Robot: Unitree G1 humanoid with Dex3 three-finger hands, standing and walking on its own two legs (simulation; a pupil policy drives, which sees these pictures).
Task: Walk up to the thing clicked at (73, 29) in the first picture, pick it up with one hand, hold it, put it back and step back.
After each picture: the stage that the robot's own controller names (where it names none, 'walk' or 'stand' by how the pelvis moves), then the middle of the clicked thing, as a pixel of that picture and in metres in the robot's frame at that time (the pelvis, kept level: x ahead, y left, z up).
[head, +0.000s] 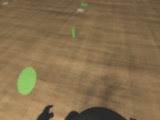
stand; (73, 32) +1.91 +0.48 -0.66
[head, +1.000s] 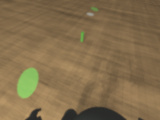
walk; (82, 36) +1.81 +0.19 -0.64
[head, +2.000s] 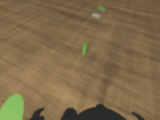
walk; (84, 49) +1.24 +0.10 -0.65
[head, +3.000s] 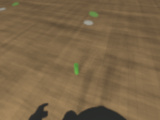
walk; (76, 69) +0.79 +0.21 -0.64
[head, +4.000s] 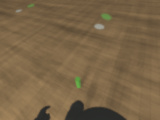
walk; (78, 82) +0.54 +0.21 -0.63
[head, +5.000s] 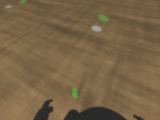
stand; (75, 93) +0.38 +0.17 -0.64
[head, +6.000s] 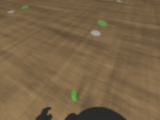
stand; (74, 96) +0.38 +0.19 -0.65
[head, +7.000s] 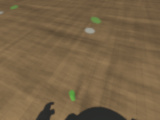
stand; (72, 95) +0.37 +0.21 -0.66
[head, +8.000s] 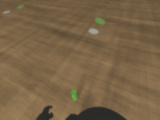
stand; (74, 95) +0.38 +0.19 -0.66
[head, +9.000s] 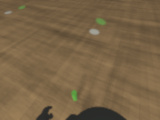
stand; (74, 95) +0.37 +0.19 -0.66
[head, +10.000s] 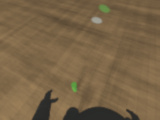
go down; (74, 87) +0.39 +0.18 -0.64
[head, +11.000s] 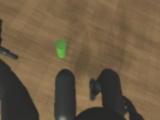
go down; (61, 50) +0.49 +0.19 -0.24
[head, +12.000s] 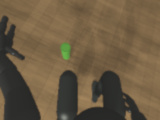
close in; (66, 52) +0.49 +0.17 -0.26
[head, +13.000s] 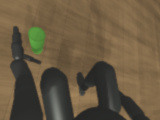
close in; (37, 43) +0.48 +0.23 -0.17
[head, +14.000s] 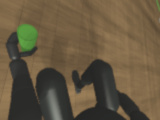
close; (27, 42) +0.47 +0.24 -0.17
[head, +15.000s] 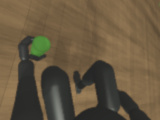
lift; (38, 49) +0.42 +0.21 -0.18
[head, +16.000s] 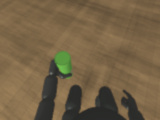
lift; (65, 67) +0.33 +0.17 +0.03
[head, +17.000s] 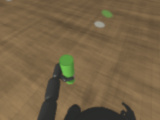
hold; (68, 71) +0.31 +0.16 +0.06
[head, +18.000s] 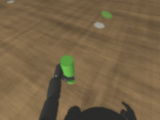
hold; (69, 71) +0.31 +0.16 +0.05
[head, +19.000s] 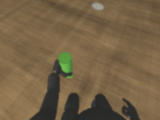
crouch; (67, 67) +0.35 +0.16 +0.00
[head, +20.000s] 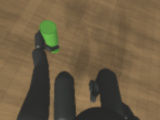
lower; (52, 40) +0.50 +0.20 -0.03
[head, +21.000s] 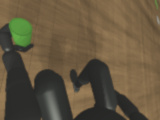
lower; (22, 39) +0.48 +0.24 -0.17
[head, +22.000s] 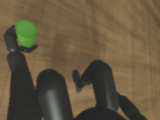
lower; (27, 40) +0.47 +0.24 -0.17
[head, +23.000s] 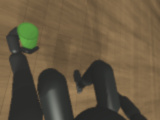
lower; (29, 41) +0.46 +0.24 -0.17
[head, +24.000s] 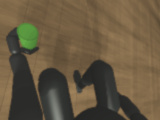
lower; (29, 42) +0.46 +0.24 -0.17
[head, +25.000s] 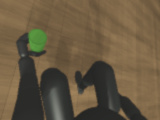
draw back; (37, 45) +0.45 +0.22 -0.17
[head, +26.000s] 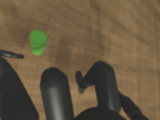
rise; (38, 45) +0.45 +0.22 -0.18
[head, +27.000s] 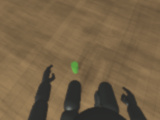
walk; (75, 68) +0.44 +0.15 -0.41
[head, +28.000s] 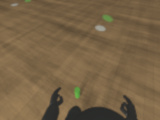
stand; (77, 93) +0.39 +0.13 -0.60
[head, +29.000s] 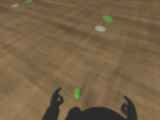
stand; (77, 93) +0.39 +0.14 -0.60
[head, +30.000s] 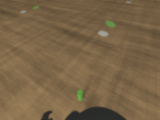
stand; (80, 95) +0.40 +0.13 -0.65
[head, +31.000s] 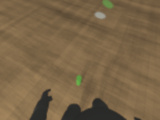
walk; (78, 80) +0.46 +0.09 -0.63
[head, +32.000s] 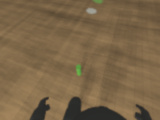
walk; (78, 70) +0.62 +0.17 -0.62
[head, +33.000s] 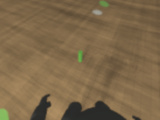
walk; (80, 56) +0.94 +0.18 -0.62
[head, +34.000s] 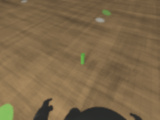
stand; (82, 58) +1.02 +0.16 -0.65
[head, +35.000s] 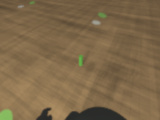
stand; (80, 60) +1.03 +0.18 -0.66
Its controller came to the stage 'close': yes
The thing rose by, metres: 0.70
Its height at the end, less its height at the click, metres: +0.00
